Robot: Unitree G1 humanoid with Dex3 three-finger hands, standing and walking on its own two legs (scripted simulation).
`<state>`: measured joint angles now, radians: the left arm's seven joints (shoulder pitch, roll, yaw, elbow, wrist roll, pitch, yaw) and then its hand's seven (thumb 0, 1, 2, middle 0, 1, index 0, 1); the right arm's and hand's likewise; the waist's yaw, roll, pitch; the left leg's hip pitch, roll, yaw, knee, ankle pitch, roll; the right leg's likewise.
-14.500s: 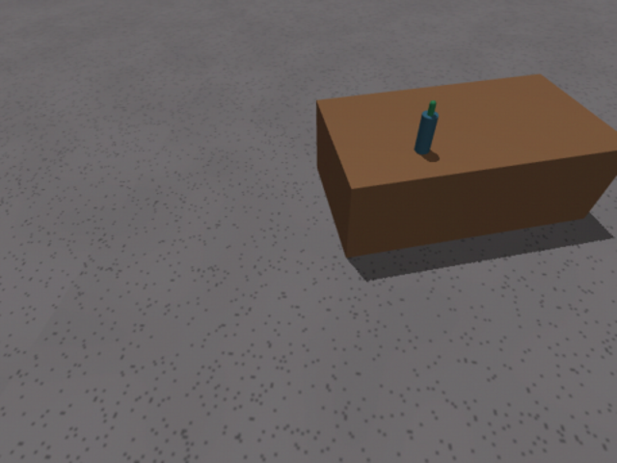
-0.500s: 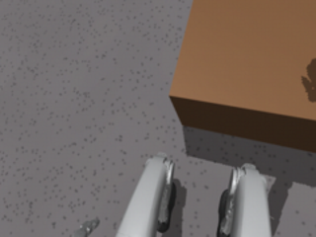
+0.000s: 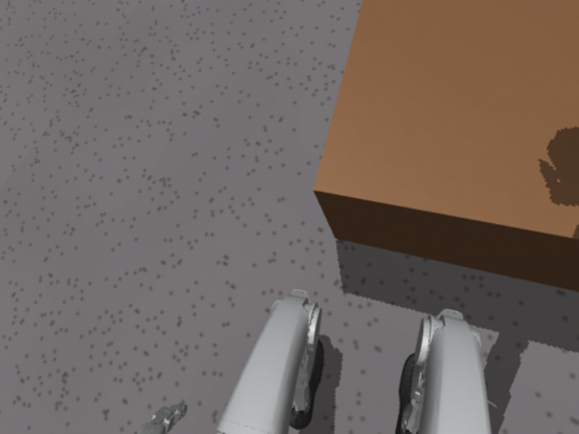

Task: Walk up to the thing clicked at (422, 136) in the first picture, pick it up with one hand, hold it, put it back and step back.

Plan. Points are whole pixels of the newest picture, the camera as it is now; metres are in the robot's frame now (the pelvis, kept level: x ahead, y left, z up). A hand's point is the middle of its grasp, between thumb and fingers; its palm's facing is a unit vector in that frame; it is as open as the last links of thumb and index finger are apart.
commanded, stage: lift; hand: right
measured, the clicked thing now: out of the picture +0.57 -0.28 +0.07
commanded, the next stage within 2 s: hold in 1.82 s
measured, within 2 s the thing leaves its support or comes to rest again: neither
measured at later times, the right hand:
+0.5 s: hand out of the picture +0.53 -0.27 +0.10, palm faces +0.29 +0.96 -0.03, open 8.2 cm
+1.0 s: hand out of the picture +0.43 -0.24 +0.20, palm faces +0.30 +0.95 -0.02, open 8.2 cm
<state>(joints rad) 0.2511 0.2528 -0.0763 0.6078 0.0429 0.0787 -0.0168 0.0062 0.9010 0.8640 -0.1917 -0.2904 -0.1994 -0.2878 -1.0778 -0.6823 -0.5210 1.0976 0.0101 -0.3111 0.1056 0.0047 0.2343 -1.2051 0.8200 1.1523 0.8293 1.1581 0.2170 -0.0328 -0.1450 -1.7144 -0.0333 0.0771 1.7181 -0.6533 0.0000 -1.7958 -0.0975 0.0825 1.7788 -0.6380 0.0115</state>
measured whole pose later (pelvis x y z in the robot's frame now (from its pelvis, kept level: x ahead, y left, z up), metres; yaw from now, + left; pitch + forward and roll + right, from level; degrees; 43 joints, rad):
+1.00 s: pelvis +0.03 +0.00 +0.15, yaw -5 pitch +19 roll +3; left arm 0.25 0.24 0.02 0.65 0.01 -0.01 0.03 0.01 0.88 0.89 -0.19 -0.28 -0.19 -0.29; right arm -0.45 -0.28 -0.30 0.67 0.13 -0.34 0.00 0.00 0.24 -1.21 0.82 1.15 0.83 1.16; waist 0.08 -0.03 -0.13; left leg -0.96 -0.01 0.06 1.13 -0.51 0.00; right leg -1.04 -0.07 0.04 1.18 -0.49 0.02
